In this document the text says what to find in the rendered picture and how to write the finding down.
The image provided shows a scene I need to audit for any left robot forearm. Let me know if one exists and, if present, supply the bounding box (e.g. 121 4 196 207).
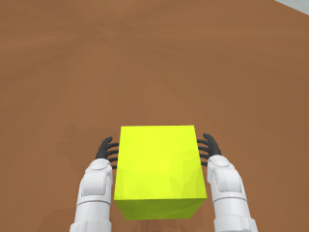
70 159 113 232

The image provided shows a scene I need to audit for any robot left hand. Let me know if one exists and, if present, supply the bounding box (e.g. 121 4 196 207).
95 136 120 169

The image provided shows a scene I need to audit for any robot right hand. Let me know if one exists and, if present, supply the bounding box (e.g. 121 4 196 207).
196 133 222 167

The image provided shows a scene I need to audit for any carton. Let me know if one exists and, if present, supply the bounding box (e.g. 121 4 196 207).
114 126 208 220

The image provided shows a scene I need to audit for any right robot forearm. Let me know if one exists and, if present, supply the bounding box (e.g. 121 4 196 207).
207 155 258 232

